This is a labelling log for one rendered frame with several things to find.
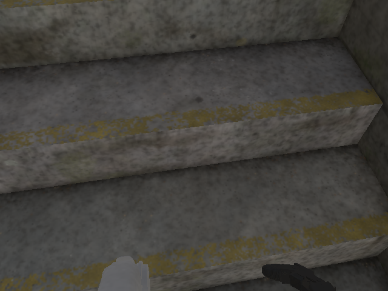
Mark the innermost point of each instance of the robot right hand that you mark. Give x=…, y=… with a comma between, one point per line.
x=297, y=276

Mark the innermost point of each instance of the left robot thigh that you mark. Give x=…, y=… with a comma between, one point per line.
x=125, y=276

